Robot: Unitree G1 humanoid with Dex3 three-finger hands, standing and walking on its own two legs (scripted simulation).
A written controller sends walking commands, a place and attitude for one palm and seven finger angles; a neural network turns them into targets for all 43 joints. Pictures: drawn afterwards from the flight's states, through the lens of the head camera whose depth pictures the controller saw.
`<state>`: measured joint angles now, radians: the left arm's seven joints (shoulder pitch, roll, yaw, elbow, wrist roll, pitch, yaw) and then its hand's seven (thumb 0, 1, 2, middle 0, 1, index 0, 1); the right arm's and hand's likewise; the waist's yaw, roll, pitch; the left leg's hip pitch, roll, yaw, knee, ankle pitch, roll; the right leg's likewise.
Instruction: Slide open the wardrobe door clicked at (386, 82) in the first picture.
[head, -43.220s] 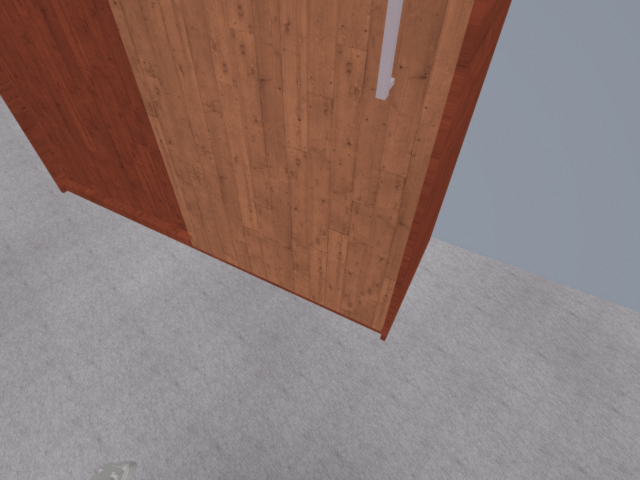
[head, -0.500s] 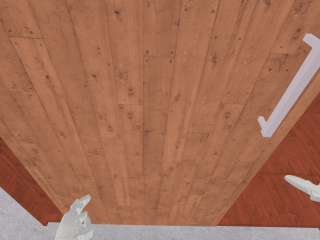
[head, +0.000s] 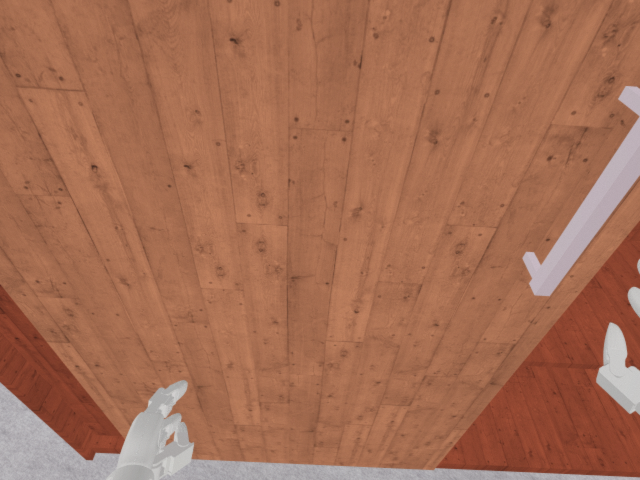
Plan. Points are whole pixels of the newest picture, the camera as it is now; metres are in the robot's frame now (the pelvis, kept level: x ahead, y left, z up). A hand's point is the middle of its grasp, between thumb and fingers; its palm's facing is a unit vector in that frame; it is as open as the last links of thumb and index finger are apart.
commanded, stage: draw the hand back to the body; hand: right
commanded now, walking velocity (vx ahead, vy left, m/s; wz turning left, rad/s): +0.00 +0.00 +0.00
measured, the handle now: (581, 204) +0.32 -0.26 +0.25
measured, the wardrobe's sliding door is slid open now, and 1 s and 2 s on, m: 0.65 0.65 0.65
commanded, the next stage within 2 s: step back with the hand held close in 0.28 s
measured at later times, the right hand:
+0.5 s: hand (621, 368) +0.18 -0.27 +0.17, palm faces +0.47 +0.79 -0.39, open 7.4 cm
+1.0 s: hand out of the picture +0.13 -0.29 +0.16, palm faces +0.43 +0.79 -0.43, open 7.4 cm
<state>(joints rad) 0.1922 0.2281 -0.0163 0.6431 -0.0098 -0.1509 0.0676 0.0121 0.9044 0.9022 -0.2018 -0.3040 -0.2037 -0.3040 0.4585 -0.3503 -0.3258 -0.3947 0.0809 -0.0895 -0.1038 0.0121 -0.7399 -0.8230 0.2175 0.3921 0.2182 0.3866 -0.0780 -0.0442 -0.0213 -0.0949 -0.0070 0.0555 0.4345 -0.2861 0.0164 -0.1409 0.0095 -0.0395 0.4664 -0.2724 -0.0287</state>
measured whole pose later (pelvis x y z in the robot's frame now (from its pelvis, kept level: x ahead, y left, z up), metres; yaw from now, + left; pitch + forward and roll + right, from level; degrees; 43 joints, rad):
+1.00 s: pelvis -0.07 -0.03 -0.01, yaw +1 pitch +0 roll +2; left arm 0.22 0.21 -0.02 0.57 -0.01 -0.09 0.07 0.01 0.90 0.90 -0.20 -0.30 -0.20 -0.30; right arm 0.52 -0.39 -0.42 -0.51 0.04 -0.21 -0.15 0.02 -0.89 -0.89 0.21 0.31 0.21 0.30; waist -0.02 0.00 0.02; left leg -0.33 0.00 0.04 0.54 -0.22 -0.01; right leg -0.39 0.00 -0.06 0.61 -0.24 -0.06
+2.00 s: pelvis -0.25 -0.05 -0.01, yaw +1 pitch +0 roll +2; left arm 0.26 0.15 -0.02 0.59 0.00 -0.12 0.04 0.01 0.90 0.90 -0.20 -0.30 -0.21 -0.30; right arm 0.57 -0.46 -0.46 -0.59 0.04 -0.22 -0.14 0.02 -0.89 -0.90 0.21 0.31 0.21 0.30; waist 0.00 0.06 0.00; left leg -0.18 -0.02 0.06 0.47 -0.38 0.02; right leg -0.39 -0.04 -0.02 0.56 -0.23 -0.02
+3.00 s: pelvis -0.20 -0.07 +0.00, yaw +0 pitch +2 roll +1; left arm 0.17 0.20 -0.01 0.60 -0.01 -0.09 0.05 0.01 0.90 0.90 -0.20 -0.30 -0.21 -0.30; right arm 0.54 -0.39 -0.40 -0.45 0.04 -0.21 -0.15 0.02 -0.89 -0.89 0.21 0.31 0.21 0.30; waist 0.01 0.02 0.03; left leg -0.21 -0.02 0.02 0.48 -0.30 0.01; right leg -0.21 0.01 -0.02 0.51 -0.33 -0.03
